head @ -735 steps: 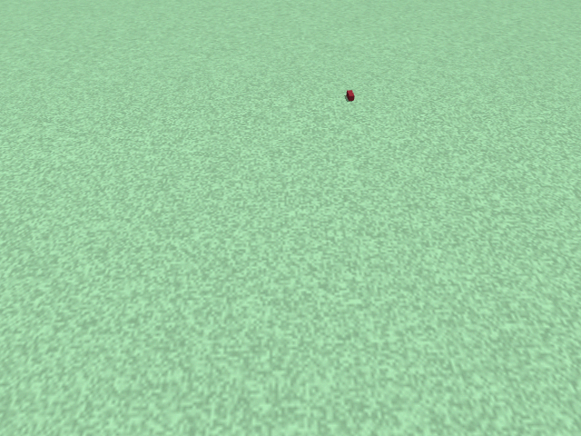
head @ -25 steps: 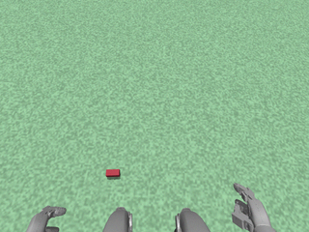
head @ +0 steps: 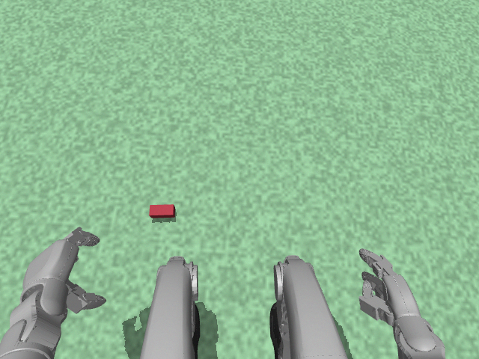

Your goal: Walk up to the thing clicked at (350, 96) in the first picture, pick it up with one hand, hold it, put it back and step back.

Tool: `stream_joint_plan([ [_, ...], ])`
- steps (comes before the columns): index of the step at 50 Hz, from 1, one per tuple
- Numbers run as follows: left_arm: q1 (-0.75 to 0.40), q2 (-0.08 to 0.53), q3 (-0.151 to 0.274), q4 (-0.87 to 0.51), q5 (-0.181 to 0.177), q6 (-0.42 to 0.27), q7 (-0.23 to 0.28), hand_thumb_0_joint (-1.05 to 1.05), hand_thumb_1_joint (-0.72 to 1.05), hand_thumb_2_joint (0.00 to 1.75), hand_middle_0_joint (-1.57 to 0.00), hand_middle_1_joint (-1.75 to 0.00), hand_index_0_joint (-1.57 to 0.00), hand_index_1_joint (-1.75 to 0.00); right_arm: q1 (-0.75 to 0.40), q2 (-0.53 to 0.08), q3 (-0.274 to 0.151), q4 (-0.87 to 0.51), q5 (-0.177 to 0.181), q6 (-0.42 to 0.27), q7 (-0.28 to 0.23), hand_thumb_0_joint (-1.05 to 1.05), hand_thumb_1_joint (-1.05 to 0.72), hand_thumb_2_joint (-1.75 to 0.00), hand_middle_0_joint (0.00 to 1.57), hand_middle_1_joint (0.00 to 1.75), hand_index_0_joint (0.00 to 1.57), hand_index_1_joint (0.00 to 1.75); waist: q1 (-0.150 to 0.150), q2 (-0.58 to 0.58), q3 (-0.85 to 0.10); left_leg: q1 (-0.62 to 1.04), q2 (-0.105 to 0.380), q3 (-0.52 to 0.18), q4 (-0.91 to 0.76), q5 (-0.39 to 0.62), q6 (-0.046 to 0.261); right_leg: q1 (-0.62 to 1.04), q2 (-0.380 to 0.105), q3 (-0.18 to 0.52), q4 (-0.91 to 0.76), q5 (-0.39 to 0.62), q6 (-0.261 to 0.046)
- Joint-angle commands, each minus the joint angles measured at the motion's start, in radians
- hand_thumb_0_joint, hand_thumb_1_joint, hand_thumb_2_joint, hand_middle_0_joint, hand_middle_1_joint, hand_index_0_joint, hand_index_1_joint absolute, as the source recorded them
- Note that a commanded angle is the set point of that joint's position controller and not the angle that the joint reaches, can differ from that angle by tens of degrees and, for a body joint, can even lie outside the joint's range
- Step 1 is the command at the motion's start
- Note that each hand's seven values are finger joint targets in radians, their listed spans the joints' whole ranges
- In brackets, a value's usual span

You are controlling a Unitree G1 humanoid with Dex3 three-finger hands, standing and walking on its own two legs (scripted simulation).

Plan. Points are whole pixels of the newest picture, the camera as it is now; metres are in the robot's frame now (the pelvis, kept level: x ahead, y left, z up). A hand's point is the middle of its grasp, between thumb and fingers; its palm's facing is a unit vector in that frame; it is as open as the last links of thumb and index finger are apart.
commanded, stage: rise first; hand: left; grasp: from above
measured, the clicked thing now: (162, 211) +0.47 +0.23 -0.52
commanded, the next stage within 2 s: none
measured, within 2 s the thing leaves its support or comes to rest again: neither
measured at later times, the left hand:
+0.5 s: hand (112, 236) +0.35 +0.29 -0.29, palm faces -0.47 -0.15 -0.87, open 12.0 cm
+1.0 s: hand (124, 222) +0.40 +0.29 -0.36, palm faces -0.45 -0.01 -0.89, open 12.1 cm
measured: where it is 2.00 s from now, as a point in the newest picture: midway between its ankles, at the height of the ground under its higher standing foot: (236, 355)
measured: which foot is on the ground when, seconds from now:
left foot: down 0.00-1.00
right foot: down 0.00-1.00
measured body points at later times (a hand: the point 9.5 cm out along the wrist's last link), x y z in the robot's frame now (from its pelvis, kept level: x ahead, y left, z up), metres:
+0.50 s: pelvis -0.05 +0.00 -0.15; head +0.16 +0.03 +0.24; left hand +0.37 +0.30 -0.24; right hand +0.02 -0.28 -0.28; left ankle +0.06 +0.13 -0.50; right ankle +0.05 -0.14 -0.50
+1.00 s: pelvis -0.04 +0.01 -0.20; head +0.19 +0.06 +0.19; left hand +0.42 +0.29 -0.31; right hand +0.03 -0.27 -0.31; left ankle +0.05 +0.13 -0.50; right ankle +0.05 -0.14 -0.50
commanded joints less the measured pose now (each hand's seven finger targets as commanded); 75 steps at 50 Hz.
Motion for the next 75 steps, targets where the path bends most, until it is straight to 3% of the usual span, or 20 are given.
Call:
stream_joint_plan([
  [1, -0.221, 0.27, 0.076, -0.073, 0.082, -0.061, 0.053, 0.0, -0.24, 0.74, -0.38, -0.77, -0.38, -0.78, 0.107, -0.168, -0.074, -0.051, -0.005, -0.019, 0.006, 0.0, -0.92, -0.91, 0.2, 0.3, 0.2, 0.3, -0.004, 0.086, -0.548, 0.309, -0.032, 0.037, -0.08, 0.34, 0.037, 0.134, 0.033, -0.045, -0.093, 0.338, -0.068],
  [5, -0.37, 0.359, 0.099, 0.027, 0.163, -0.098, 0.077, 0.0, -0.23, 0.73, -0.41, -0.74, -0.41, -0.75, 0.123, -0.176, -0.075, -0.022, -0.013, 0.007, 0.011, 0.0, -0.93, -0.91, 0.2, 0.3, 0.2, 0.3, 0.004, 0.046, -0.581, 0.187, -0.034, 0.044, 0.003, 0.226, 0.042, 0.08, 0.038, -0.052, -0.037, 0.249, -0.068],
  [7, -0.437, 0.368, 0.089, 0.074, 0.198, -0.117, 0.081, 0.0, -0.23, 0.73, -0.4, -0.75, -0.4, -0.75, 0.135, -0.18, -0.076, -0.01, -0.02, 0.019, 0.013, 0.0, -0.93, -0.91, 0.2, 0.3, 0.2, 0.3, -0.005, 0.045, -0.598, 0.156, -0.033, 0.044, 0.044, 0.2, 0.045, 0.038, 0.04, -0.06, -0.008, 0.222, -0.067],
  [13, -0.597, 0.433, 0.075, 0.201, 0.294, -0.176, 0.105, 0.0, -0.19, 0.75, -0.36, -0.75, -0.37, -0.75, 0.165, -0.184, -0.067, 0.016, -0.033, 0.05, 0.02, 0.0, -0.87, -0.9, 0.2, 0.3, 0.2, 0.3, -0.027, 0.053, -0.554, 0.012, -0.039, 0.047, 0.123, 0.068, 0.054, -0.059, 0.048, -0.083, 0.055, 0.086, -0.067],
  [15, -0.626, 0.479, 0.095, 0.233, 0.327, -0.193, 0.122, 0.0, -0.17, 0.74, -0.37, -0.72, -0.37, -0.72, 0.163, -0.188, -0.063, 0.023, -0.038, 0.063, 0.022, 0.0, -0.87, -0.9, 0.2, 0.3, 0.2, 0.3, -0.02, 0.05, -0.548, -0.013, -0.041, 0.043, 0.144, 0.041, 0.055, -0.102, 0.053, -0.091, 0.079, 0.051, -0.07],
  [16, -0.664, 0.482, 0.087, 0.243, 0.337, -0.203, 0.13, 0.0, -0.17, 0.73, -0.38, -0.71, -0.38, -0.71, 0.163, -0.189, -0.06, 0.027, -0.043, 0.069, 0.024, 0.0, -0.87, -0.89, 0.2, 0.3, 0.2, 0.3, -0.036, 0.058, -0.534, -0.024, -0.041, 0.04, 0.155, 0.023, 0.055, -0.126, 0.053, -0.096, 0.093, 0.034, -0.07],
  [19, -0.717, 0.496, 0.081, 0.288, 0.391, -0.222, 0.159, 0.0, -0.18, 0.74, -0.38, -0.67, -0.38, -0.68, 0.181, -0.194, -0.054, 0.048, -0.052, 0.087, 0.029, 0.0, -0.87, -0.9, 0.2, 0.3, 0.2, 0.3, -0.039, 0.118, -0.54, -0.007, -0.041, 0.03, 0.18, 0.025, 0.049, -0.195, 0.056, -0.114, 0.146, 0.049, -0.077],
  [20, -0.746, 0.499, 0.077, 0.291, 0.404, -0.229, 0.169, 0.0, -0.18, 0.74, -0.37, -0.69, -0.37, -0.69, 0.19, -0.197, -0.051, 0.051, -0.055, 0.094, 0.032, 0.0, -0.87, -0.9, 0.2, 0.3, 0.2, 0.3, -0.054, 0.128, -0.536, -0.008, -0.04, 0.019, 0.183, 0.021, 0.047, -0.22, 0.056, -0.124, 0.165, 0.047, -0.078],
  [25, -0.827, 0.528, 0.059, 0.374, 0.476, -0.236, 0.221, 0.0, -0.18, 0.74, -0.39, -0.63, -0.38, -0.64, 0.192, -0.202, -0.037, 0.072, -0.078, 0.12, 0.043, 0.0, -0.89, -0.9, 0.2, 0.3, 0.2, 0.3, -0.079, 0.16, -0.491, -0.06, -0.045, 0.019, 0.227, -0.012, 0.049, -0.287, 0.055, -0.135, 0.209, 0.028, -0.08],
  [33, -0.882, 0.533, 0.036, 0.479, 0.56, -0.238, 0.265, 0.0, -0.18, 0.74, -0.4, -0.6, -0.39, -0.61, 0.197, -0.213, -0.022, 0.109, -0.107, 0.137, 0.059, 0.0, -0.9, -0.9, 0.2, 0.3, 0.2, 0.3, -0.094, 0.216, -0.491, -0.049, -0.045, 0.004, 0.272, 0.037, 0.043, -0.36, 0.053, -0.156, 0.289, 0.082, -0.081],
  [35, -0.931, 0.552, 0.036, 0.466, 0.578, -0.245, 0.276, 0.0, -0.2, 0.75, -0.39, -0.61, -0.37, -0.62, 0.196, -0.219, -0.025, 0.112, -0.111, 0.142, 0.062, 0.0, -0.89, -0.9, 0.2, 0.3, 0.2, 0.3, -0.108, 0.23, -0.508, -0.047, -0.044, -0.001, 0.286, 0.047, 0.041, -0.381, 0.054, -0.16, 0.307, 0.093, -0.082],
  [36, -0.937, 0.569, 0.047, 0.47, 0.59, -0.248, 0.282, 0.0, -0.2, 0.75, -0.38, -0.62, -0.37, -0.63, 0.202, -0.215, -0.022, 0.117, -0.115, 0.145, 0.062, 0.0, -0.9, -0.9, 0.2, 0.3, 0.2, 0.3, -0.099, 0.231, -0.524, -0.051, -0.047, 0.009, 0.303, 0.065, 0.043, -0.367, 0.057, -0.155, 0.305, 0.106, -0.084],
  [39, -0.947, 0.539, 0.026, 0.499, 0.611, -0.255, 0.3, 0.0, -0.18, 0.73, -0.4, -0.6, -0.39, -0.61, 0.202, -0.21, -0.018, 0.127, -0.125, 0.15, 0.067, 0.0, -0.9, -0.9, 0.2, 0.3, 0.2, 0.3, -0.123, 0.209, -0.52, -0.07, -0.049, 0.014, 0.334, 0.1, 0.047, -0.367, 0.06, -0.158, 0.32, 0.135, -0.081],
  [48, -0.991, 0.556, 0.026, 0.551, 0.665, -0.264, 0.357, 0.0, -0.2, 0.73, -0.4, -0.62, -0.38, -0.63, 0.195, -0.213, -0.01, 0.144, -0.149, 0.16, 0.074, 0.0, -0.9, -0.9, 0.2, 0.3, 0.2, 0.3, -0.136, 0.264, -0.533, -0.054, -0.042, 0.006, 0.363, 0.13, 0.043, -0.411, 0.065, -0.171, 0.368, 0.157, -0.076],
  [51, -1.016, 0.56, 0.028, 0.562, 0.662, -0.257, 0.374, 0.0, -0.21, 0.74, -0.38, -0.63, -0.37, -0.64, 0.192, -0.212, -0.006, 0.143, -0.156, 0.16, 0.075, 0.0, -0.9, -0.9, 0.2, 0.3, 0.2, 0.3, -0.152, 0.238, -0.522, -0.098, -0.044, 0.012, 0.383, 0.115, 0.05, -0.407, 0.066, -0.169, 0.369, 0.154, -0.076],
  [57, -1.005, 0.574, 0.042, 0.589, 0.655, -0.237, 0.389, 0.0, -0.2, 0.73, -0.38, -0.65, -0.37, -0.65, 0.198, -0.216, -0.002, 0.147, -0.162, 0.155, 0.077, 0.0, -0.9, -0.9, 0.2, 0.3, 0.2, 0.3, -0.15, 0.248, -0.536, -0.091, -0.042, 0.011, 0.398, 0.149, 0.05, -0.407, 0.064, -0.169, 0.392, 0.187, -0.072],
  [63, -1.0, 0.583, 0.046, 0.601, 0.644, -0.228, 0.385, 0.0, -0.22, 0.75, -0.36, -0.68, -0.36, -0.68, 0.205, -0.213, 0.006, 0.143, -0.165, 0.155, 0.079, 0.0, -0.9, -0.9, 0.2, 0.3, 0.2, 0.3, -0.155, 0.234, -0.525, -0.132, -0.043, 0.021, 0.428, 0.154, 0.053, -0.375, 0.068, -0.161, 0.386, 0.204, -0.073],
  [64, -1.015, 0.591, 0.047, 0.602, 0.647, -0.231, 0.383, 0.0, -0.21, 0.74, -0.36, -0.68, -0.36, -0.68, 0.212, -0.216, 0.011, 0.141, -0.169, 0.156, 0.081, 0.0, -0.9, -0.9, 0.2, 0.3, 0.2, 0.3, -0.168, 0.234, -0.521, -0.142, -0.043, 0.019, 0.43, 0.152, 0.055, -0.367, 0.068, -0.165, 0.389, 0.205, -0.071],
  [75, -0.999, 0.616, 0.066, 0.614, 0.642, -0.242, 0.384, 0.0, -0.25, 0.78, -0.33, -0.71, -0.33, -0.72, 0.217, -0.231, 0.024, 0.138, -0.177, 0.158, 0.088, 0.0, -0.9, -0.9, 0.2, 0.3, 0.2, 0.3, -0.17, 0.248, -0.511, -0.137, -0.041, 0.01, 0.445, 0.166, 0.051, -0.362, 0.073, -0.174, 0.401, 0.218, -0.07],
])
